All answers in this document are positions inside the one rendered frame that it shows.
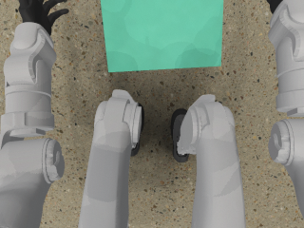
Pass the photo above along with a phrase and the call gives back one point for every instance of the left robot shin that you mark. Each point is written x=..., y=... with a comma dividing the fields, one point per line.
x=117, y=93

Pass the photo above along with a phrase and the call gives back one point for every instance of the left robot forearm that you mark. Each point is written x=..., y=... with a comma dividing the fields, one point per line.
x=28, y=85

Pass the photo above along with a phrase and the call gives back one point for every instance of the left robot hand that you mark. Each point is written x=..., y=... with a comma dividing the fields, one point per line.
x=35, y=11

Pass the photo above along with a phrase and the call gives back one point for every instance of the robot right upper arm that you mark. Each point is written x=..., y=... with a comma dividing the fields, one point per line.
x=286, y=146

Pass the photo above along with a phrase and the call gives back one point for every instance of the carton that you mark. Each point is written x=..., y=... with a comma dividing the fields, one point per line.
x=162, y=34

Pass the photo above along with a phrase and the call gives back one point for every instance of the robot left upper arm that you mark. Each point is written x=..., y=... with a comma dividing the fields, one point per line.
x=27, y=170

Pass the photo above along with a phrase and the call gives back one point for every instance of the robot shin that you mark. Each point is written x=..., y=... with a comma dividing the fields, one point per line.
x=117, y=93
x=183, y=147

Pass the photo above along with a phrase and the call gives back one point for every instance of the right robot hand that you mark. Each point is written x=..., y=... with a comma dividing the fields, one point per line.
x=273, y=4

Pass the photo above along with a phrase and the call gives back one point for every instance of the right robot forearm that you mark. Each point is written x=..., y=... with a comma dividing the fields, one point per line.
x=287, y=36

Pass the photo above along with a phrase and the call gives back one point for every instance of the right robot shin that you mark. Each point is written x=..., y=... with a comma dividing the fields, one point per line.
x=183, y=147

